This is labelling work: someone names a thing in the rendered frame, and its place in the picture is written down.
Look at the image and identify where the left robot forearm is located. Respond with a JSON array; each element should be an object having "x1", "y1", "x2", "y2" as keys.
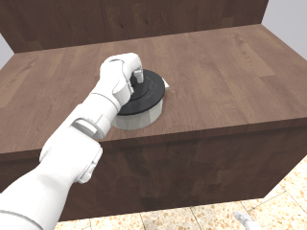
[{"x1": 39, "y1": 57, "x2": 131, "y2": 163}]

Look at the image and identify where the table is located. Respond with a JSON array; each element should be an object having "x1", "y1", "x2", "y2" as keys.
[{"x1": 0, "y1": 0, "x2": 307, "y2": 222}]

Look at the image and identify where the lid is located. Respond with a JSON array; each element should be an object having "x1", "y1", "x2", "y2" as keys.
[{"x1": 117, "y1": 69, "x2": 165, "y2": 116}]

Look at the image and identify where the left robot upper arm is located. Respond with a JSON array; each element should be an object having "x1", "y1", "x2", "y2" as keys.
[{"x1": 0, "y1": 126, "x2": 103, "y2": 230}]

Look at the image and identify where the knob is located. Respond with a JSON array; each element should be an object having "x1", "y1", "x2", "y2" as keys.
[{"x1": 130, "y1": 76, "x2": 138, "y2": 88}]

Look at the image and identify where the robot right hand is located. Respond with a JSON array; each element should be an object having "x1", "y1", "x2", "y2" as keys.
[{"x1": 233, "y1": 210, "x2": 262, "y2": 230}]

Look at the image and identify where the pot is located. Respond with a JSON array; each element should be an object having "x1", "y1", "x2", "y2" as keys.
[{"x1": 111, "y1": 78, "x2": 170, "y2": 130}]

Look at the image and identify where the robot left hand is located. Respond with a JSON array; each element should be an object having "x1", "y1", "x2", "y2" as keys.
[{"x1": 105, "y1": 53, "x2": 144, "y2": 95}]

